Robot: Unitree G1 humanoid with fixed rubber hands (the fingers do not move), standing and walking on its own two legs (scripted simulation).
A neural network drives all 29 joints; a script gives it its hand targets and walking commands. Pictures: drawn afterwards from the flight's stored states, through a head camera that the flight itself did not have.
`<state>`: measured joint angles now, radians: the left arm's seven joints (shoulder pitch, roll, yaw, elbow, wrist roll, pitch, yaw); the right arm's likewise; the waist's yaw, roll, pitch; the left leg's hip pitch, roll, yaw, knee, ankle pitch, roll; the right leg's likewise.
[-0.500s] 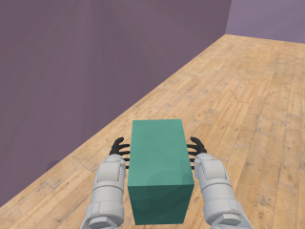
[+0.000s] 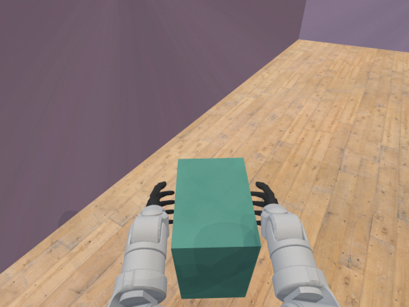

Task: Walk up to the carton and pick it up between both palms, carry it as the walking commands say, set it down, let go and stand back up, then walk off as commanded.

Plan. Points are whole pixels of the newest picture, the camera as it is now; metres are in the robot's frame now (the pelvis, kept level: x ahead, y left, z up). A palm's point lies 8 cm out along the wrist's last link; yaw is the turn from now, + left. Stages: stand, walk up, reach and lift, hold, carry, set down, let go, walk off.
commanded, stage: reach and lift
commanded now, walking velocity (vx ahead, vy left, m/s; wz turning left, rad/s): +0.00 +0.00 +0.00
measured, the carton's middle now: (212, 229) +0.33 +0.00 -0.02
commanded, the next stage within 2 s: hold in 0.50 s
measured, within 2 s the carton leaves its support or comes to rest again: neither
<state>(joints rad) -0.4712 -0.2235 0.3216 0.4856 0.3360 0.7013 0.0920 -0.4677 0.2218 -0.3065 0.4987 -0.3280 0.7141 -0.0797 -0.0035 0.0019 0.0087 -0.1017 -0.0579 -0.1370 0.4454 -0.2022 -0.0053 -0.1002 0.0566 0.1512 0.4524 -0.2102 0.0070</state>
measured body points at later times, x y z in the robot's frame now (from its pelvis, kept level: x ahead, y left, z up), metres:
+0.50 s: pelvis +0.00 +0.00 +0.00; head -0.06 -0.01 +0.45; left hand +0.32 +0.12 +0.05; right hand +0.32 -0.12 +0.05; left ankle +0.04 +0.12 -0.74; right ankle +0.03 -0.12 -0.74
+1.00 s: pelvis -0.01 +0.00 +0.00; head -0.07 +0.00 +0.44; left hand +0.31 +0.13 +0.05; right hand +0.31 -0.12 +0.05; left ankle +0.04 +0.12 -0.74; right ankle +0.03 -0.12 -0.74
